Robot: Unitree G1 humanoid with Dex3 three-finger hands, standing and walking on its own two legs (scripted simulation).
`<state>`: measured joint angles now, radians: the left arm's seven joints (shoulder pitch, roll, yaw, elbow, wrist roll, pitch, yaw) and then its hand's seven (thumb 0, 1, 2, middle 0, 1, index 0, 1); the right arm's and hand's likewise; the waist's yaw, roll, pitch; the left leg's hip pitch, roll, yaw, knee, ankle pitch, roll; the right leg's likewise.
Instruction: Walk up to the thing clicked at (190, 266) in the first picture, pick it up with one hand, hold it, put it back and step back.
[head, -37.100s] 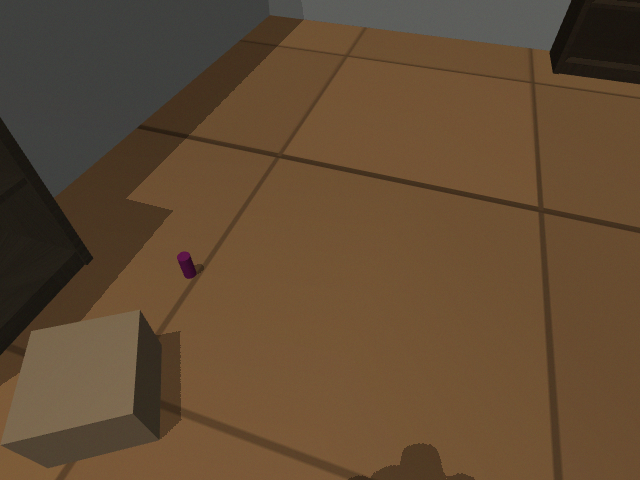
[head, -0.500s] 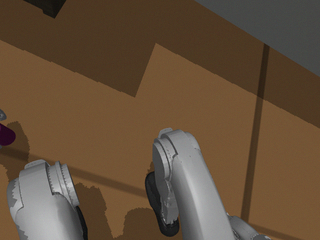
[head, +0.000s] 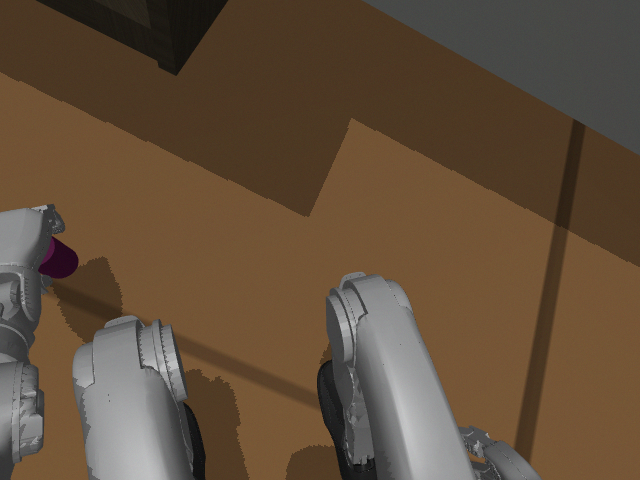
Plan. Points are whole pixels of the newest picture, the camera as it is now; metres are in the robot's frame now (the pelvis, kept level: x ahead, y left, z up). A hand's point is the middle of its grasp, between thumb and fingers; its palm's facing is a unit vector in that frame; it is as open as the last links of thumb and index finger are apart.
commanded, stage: settle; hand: left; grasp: from above
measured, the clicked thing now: (47, 255) +0.43 +0.29 -0.20
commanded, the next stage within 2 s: lift in 0.48 s
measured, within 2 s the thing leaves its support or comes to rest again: neither
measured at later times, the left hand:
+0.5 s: hand (4, 254) +0.40 +0.30 -0.10, palm faces -0.42 -0.06 -0.90, open 8.3 cm
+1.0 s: hand out of the picture +0.38 +0.31 -0.02, palm faces -0.44 -0.08 -0.90, open 7.9 cm
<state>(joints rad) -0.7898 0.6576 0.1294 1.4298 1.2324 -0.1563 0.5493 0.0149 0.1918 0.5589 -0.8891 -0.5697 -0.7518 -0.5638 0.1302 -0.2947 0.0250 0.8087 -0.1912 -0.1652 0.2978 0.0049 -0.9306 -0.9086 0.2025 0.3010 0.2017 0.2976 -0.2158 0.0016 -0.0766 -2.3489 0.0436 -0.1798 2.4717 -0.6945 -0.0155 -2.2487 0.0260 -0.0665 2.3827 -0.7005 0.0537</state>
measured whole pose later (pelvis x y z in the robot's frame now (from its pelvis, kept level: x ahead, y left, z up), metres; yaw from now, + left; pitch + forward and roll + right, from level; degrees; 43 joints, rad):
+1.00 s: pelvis -0.02 +0.00 +0.10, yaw +4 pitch +33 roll -6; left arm -0.68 0.58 0.00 1.03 1.11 -0.13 0.19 0.04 0.21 0.62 -0.99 -0.61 -0.79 -0.57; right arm 0.18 -0.28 -0.03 0.71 -0.04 -0.01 0.10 0.01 -0.94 -0.91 0.20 0.30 0.20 0.30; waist -0.12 0.05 -0.17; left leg -2.09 0.04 -0.10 2.13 -0.63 0.00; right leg -2.01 -0.01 -0.03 2.08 -0.65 0.04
